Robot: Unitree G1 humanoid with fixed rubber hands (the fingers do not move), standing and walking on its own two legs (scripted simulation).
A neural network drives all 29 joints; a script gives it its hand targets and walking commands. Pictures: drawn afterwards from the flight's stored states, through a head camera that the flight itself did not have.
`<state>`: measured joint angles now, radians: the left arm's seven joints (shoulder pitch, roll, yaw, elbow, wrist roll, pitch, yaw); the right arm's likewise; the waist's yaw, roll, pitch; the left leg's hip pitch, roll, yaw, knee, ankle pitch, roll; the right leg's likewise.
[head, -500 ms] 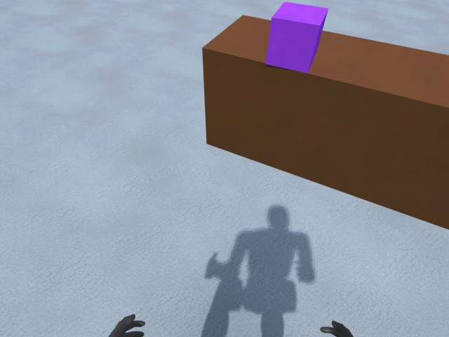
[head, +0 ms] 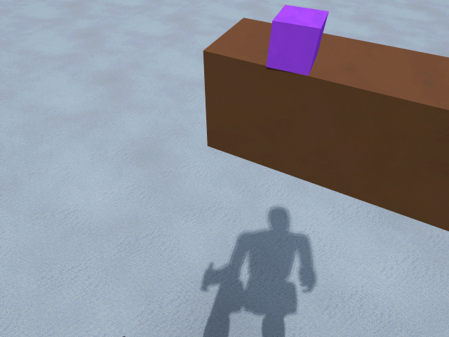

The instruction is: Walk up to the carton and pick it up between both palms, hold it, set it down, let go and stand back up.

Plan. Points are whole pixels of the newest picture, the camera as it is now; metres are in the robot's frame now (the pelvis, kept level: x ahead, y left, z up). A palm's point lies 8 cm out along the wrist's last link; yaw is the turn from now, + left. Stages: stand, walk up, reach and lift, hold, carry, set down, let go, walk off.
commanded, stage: stand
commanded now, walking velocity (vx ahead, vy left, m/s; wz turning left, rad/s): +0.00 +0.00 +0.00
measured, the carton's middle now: (296, 39) +1.30 -0.27 -0.03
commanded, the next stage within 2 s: walk up in 1.82 s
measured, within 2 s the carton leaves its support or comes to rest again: neither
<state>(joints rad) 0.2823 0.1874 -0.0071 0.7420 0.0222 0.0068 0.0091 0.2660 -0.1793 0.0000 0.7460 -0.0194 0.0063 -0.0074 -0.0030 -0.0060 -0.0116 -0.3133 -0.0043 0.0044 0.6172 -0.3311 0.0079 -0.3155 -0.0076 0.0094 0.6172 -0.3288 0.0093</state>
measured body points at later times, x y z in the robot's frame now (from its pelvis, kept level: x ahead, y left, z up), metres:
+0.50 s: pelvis +0.01 +0.00 +0.01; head +0.02 +0.00 +0.46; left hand +0.06 +0.24 -0.14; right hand +0.06 -0.24 -0.14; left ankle +0.00 +0.12 -0.73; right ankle +0.00 -0.13 -0.73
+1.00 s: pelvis +0.00 +0.00 +0.01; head +0.01 +0.01 +0.46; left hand -0.01 +0.22 -0.15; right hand -0.01 -0.21 -0.15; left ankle +0.00 +0.12 -0.73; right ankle +0.00 -0.13 -0.73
